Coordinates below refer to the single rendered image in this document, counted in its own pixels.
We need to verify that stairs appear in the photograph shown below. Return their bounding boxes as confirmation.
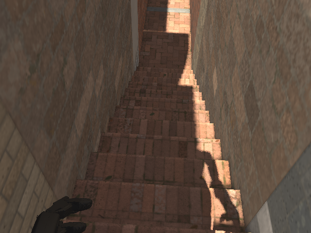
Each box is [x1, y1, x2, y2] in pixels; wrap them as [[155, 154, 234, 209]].
[[60, 66, 251, 233]]

